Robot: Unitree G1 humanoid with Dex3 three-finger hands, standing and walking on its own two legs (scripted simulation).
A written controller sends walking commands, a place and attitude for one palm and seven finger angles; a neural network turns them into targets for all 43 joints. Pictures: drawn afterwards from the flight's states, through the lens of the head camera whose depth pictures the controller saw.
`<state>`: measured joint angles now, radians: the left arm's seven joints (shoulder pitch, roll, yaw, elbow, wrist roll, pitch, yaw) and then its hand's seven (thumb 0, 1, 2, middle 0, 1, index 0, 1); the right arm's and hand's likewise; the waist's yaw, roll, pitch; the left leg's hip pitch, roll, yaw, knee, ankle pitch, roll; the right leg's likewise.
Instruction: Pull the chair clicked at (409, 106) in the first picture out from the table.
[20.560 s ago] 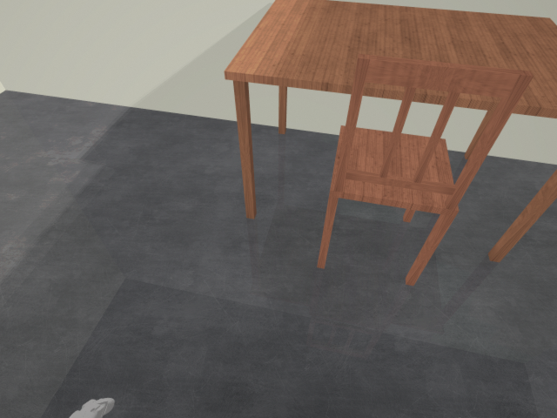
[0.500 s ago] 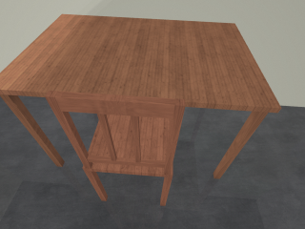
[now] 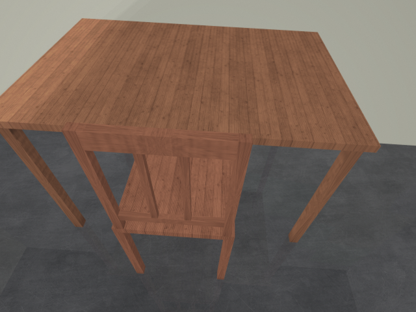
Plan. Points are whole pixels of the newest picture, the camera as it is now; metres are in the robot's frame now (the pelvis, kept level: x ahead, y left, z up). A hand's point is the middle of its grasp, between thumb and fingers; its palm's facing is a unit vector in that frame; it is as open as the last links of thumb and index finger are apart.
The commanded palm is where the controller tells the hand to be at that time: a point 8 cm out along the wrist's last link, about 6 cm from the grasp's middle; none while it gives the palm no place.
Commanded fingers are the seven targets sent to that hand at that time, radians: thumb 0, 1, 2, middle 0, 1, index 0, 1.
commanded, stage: raise the hand toward the chair's back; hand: left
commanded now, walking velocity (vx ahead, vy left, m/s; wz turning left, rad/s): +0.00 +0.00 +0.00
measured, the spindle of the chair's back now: (147, 188) +0.42 +0.19 -0.08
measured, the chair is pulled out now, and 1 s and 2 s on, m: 0.00 0.00 0.00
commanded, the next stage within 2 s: none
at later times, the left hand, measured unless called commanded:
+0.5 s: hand out of the picture +0.12 +0.17 -0.09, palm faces +0.10 -0.99 +0.00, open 9.8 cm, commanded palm +0.12 +0.23 -0.06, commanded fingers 0.00 0.29 0.64 -0.14 -0.20 -0.14 -0.20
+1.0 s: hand (105, 287) +0.17 +0.21 -0.04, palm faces +0.08 -0.99 -0.08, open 14.3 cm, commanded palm +0.14 +0.25 -0.05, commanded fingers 0.00 -0.29 0.39 -0.08 -0.11 -0.08 -0.11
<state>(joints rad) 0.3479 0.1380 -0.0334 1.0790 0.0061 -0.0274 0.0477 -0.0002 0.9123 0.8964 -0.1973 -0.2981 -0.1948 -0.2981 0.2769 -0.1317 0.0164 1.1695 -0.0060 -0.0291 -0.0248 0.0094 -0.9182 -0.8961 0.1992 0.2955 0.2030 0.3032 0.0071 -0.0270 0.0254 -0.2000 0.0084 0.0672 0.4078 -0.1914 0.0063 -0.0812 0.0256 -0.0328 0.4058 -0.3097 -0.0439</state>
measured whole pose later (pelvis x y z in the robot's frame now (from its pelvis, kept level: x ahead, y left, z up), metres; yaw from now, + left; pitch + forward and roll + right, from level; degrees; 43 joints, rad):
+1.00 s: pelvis -0.05 +0.01 -0.10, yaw +2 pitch +16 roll -2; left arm 0.41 0.22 0.15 0.00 -0.24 -0.50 -0.17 0.00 -0.06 0.48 -0.10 -0.15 -0.10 -0.15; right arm 0.26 -0.25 -0.03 0.61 0.02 -0.17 -0.06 0.01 -0.90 -0.90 0.20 0.30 0.21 0.30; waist -0.02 0.04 -0.15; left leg -0.99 0.03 0.00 1.15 -0.43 0.02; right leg -0.84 0.02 -0.10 1.14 -0.58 -0.04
